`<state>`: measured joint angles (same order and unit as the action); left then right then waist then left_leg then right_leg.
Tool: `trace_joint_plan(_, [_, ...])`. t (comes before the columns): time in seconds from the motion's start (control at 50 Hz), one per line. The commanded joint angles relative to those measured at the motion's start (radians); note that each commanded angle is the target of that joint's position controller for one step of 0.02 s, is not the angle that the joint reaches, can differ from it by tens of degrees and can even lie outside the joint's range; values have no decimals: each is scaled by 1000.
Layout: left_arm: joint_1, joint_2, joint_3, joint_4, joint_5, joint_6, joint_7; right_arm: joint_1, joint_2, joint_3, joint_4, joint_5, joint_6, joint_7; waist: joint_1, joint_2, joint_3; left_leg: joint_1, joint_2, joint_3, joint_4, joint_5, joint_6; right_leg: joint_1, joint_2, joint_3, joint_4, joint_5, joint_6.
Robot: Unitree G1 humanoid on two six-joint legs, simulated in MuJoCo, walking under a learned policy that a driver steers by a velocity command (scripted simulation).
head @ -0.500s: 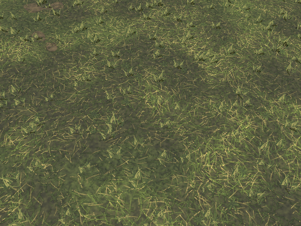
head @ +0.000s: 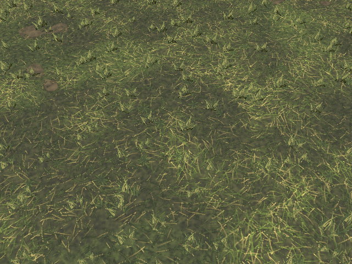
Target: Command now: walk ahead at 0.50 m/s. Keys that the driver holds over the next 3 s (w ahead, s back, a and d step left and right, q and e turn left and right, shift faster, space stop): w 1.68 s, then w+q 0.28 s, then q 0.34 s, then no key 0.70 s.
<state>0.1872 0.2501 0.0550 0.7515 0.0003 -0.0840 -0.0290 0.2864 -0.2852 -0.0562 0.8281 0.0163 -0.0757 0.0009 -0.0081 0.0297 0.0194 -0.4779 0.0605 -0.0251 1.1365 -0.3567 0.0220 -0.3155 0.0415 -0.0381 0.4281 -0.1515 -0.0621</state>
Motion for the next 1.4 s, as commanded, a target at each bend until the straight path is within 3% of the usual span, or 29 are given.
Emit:
trace_joint_plan(0.02, [8, 108, 26, -35, 0, -24, -2, 35, -56, -20, -61, -6, 6, -6, -17, -119, -60, -145, 76, -34, -30, 89, -17, 134, -263, 276, -260, 145, -195])
trace_joint_plan(0.16, [99, 162, 36, 30, -11, -17, 21, -194, -26, -6, -121, -12, 1, 5, 40, -87, 5, -163, 55, -5, -419, 433, -32, 138, -216, 124, -295, 192, -149])
trace_joint_plan(0.26, [183, 190, 43, 82, -23, 0, 25, -330, -39, -1, -176, 0, -9, 30, 87, -89, 40, -170, 23, 4, -569, 391, -9, 271, -275, 146, -238, 148, -138])
trace_joint_plan(0.32, [177, 209, 50, 98, -25, 15, 33, -299, -68, -8, -182, -1, -19, 41, 53, -113, 18, -92, -3, 23, -623, 279, 31, 338, -303, 160, -157, 266, -111])
trace_joint_plan(0.36, [155, 190, 41, 96, -23, 24, 36, -83, -130, -42, -118, -9, -21, 32, -56, -94, -116, 231, -51, 68, -661, 289, 79, 292, -227, 93, 94, 519, -67])
trace_joint_plan(0.38, [158, 141, 19, 71, -1, 22, 39, 103, -207, -64, -85, -19, -19, 21, -121, 13, -272, 538, 121, -120, -624, 363, 147, 102, -165, 38, 402, 305, -25])
trace_joint_plan(0.4, [280, 30, -14, 57, -5, -2, 30, 147, -282, -78, -67, -21, -14, 24, -61, 287, -380, 865, 331, -586, -733, 185, 312, -312, 15, 34, 740, -329, 41])
trace_joint_plan(0.42, [231, 131, 7, 75, -22, -21, 23, 158, -183, -54, -72, -8, -11, 25, -104, 198, -384, 865, 326, -682, -809, 40, 307, -432, -24, 159, 866, -424, 37])
trace_joint_plan(0.44, [136, 176, 20, 46, -41, -31, 18, 86, -146, -40, -83, -8, -11, 21, -99, 136, -238, 746, 292, -536, -825, 56, 261, -495, -74, 144, 884, -343, 26])
trace_joint_plan(0.46, [80, 164, 17, 35, -35, -32, 23, 20, -128, -33, -95, -14, -9, 20, -72, 56, -161, 607, 252, -422, -842, 140, 235, -465, -123, 115, 842, -253, 25])
trace_joint_plan(0.5, [66, 144, 24, 32, -14, -17, 27, -52, -79, -18, -101, -28, -14, 24, -10, 46, -83, 409, 189, -293, -904, 287, 214, -364, -173, 113, 740, -160, 32])
trace_joint_plan(0.54, [96, 107, 19, 42, -13, 4, 30, -53, -82, -21, -91, -21, -25, 26, 17, 57, -73, 342, 173, -233, -953, 342, 224, -313, -180, 105, 684, -128, 45])
trace_joint_plan(0.6, [20, 92, 15, 16, -3, 16, 35, -25, -115, -31, -65, -17, -30, 16, 14, 28, -31, 325, 169, -163, -997, 403, 231, -370, -187, 98, 552, -14, 71])
trace_joint_plan(0.72, [-166, 64, 1, -28, -10, 4, 16, 56, -142, -35, -15, -5, -16, 1, -49, 30, 15, 359, 127, -50, -1009, 378, 181, -328, -144, 59, 224, 242, 72])
trace_joint_plan(0.82, [-270, 80, 0, -75, -19, -8, -11, 113, -156, -41, 31, 3, 6, -4, -72, 40, 48, 497, 191, -70, -941, 398, 169, -341, -119, 55, 108, 157, 37])
trace_joint_plan(0.86, [-235, 102, 7, -71, -18, -14, -18, 101, -169, -46, 38, 6, 15, -8, -42, 57, 27, 535, 206, -74, -885, 501, 151, -271, -99, 40, 78, 87, 9])
trace_joint_plan(0.9, [-30, 159, 40, -7, -10, -16, -10, 70, -160, -41, 33, 6, 24, -13, 65, 48, -97, 498, 140, -14, -654, 764, 112, 31, -43, -12, 38, 88, -36])
trace_joint_plan(0.92, [155, 226, 63, 35, 0, -15, 0, 70, -122, -23, 12, -10, 24, -16, 132, -22, -239, 324, 86, 31, -385, 608, 74, 334, -169, 122, 85, 146, -95])
trace_joint_plan(0.94, [243, 315, 84, 55, 2, -7, 3, 181, -14, 11, -6, -16, 3, -7, 97, -266, -366, -107, -91, 61, 1, 97, -5, 708, -404, 575, 16, -36, -254])
trace_joint_plan(0.96, [255, 229, 60, 55, -12, -4, 2, 139, -71, -2, 7, -4, -19, -2, 127, -257, -398, -237, -92, -79, 139, -213, 1, 717, -429, 754, -103, -161, -260])
trace_joint_plan(0.98, [176, 193, 44, 44, -13, -5, 4, 57, -133, -20, -22, 22, -32, 5, 116, -201, -246, -319, -35, -83, 182, -156, 16, 595, -400, 623, -125, -197, -216])
trace_joint_plan(1.0, [103, 167, 35, 28, -9, -3, 5, -3, -130, -18, -36, 24, -35, 3, 88, -130, -158, -301, 18, -52, 144, -65, 23, 448, -362, 502, -147, -150, -189])
trace_joint_plan(1.02, [47, 138, 27, 25, 0, -4, 1, -34, -120, -21, -41, 8, -31, -1, 58, -92, -85, -263, 50, -41, 78, 0, 19, 308, -325, 420, -185, -80, -177])
trace_joint_plan(1.06, [2, 108, 18, 24, 9, -15, -2, 7, -94, -24, -27, 0, -6, -6, 2, -131, -58, -149, 84, -50, 3, 68, 12, 170, -277, 326, -245, 7, -165])
trace_joint_plan(1.1, [12, 128, 24, 40, 4, -25, 1, 8, -69, -20, -26, -5, 10, -9, -12, -117, -40, -143, 89, -38, -52, 116, -7, 126, -266, 261, -284, 84, -179])
trace_joint_plan(1.16, [57, 155, 31, 67, 1, -24, 16, -87, -62, -19, -55, -15, 11, -10, 5, -86, -9, -210, 94, -34, -207, 264, -32, 148, -258, 195, -309, 165, -177])
trace_joint_plan(1.26, [135, 177, 33, 110, -12, -13, 28, -250, -30, -4, -94, -7, 0, 8, 64, -84, 25, -164, 49, 9, -483, 456, -33, 190, -227, 107, -311, 158, -138])
trace_joint_plan(1.34, [195, 187, 38, 149, -20, 6, 31, -344, -39, 0, -134, 2, -9, 29, 91, -88, 55, -185, 29, 9, -585, 401, -11, 311, -280, 121, -258, 164, -133])
trace_joint_plan(1.4, [181, 206, 46, 160, -23, 21, 37, -313, -70, -8, -137, 1, -17, 42, 52, -112, 32, -107, 3, 23, -629, 293, 29, 377, -311, 132, -178, 299, -107])
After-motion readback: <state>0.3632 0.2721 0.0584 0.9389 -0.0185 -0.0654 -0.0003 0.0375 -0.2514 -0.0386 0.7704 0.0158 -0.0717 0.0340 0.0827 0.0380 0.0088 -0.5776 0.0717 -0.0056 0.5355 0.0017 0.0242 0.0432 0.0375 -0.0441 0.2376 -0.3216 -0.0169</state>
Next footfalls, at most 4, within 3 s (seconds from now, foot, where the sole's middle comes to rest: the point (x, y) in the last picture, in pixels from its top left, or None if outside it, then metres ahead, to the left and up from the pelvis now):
0.38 left None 0.36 0.16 -0.78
0.92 right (209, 218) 0.65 -0.08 -0.78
1.46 left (150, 159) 0.94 0.16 -0.78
1.98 right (198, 111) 1.23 -0.07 -0.78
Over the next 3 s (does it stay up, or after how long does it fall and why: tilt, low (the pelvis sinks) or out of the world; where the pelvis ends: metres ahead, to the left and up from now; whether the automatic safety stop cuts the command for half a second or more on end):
stays up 1.23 0.06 0.00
